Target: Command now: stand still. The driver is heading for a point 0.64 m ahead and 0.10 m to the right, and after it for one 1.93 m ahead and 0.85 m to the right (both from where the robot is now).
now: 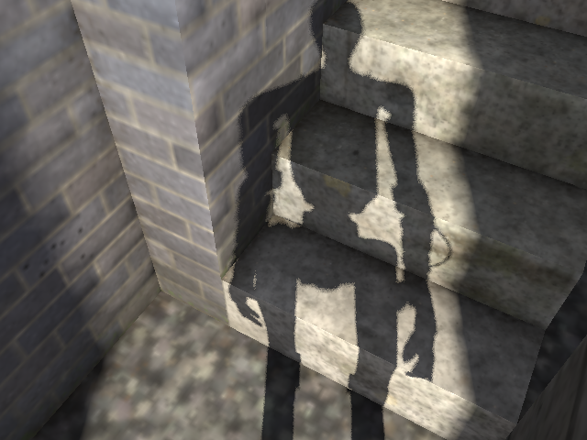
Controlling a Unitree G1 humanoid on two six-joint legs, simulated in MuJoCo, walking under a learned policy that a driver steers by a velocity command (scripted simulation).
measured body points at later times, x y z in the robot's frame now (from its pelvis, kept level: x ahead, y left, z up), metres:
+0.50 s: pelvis +0.00 +0.00 +0.00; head +0.01 +0.00 +0.45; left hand -0.05 +0.21 -0.16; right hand -0.03 -0.21 -0.16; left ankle -0.02 +0.08 -0.74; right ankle -0.03 -0.10 -0.74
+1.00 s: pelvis +0.00 +0.00 +0.00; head +0.01 +0.00 +0.45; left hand -0.05 +0.21 -0.16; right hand -0.03 -0.21 -0.16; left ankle -0.02 +0.08 -0.74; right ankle -0.03 -0.10 -0.74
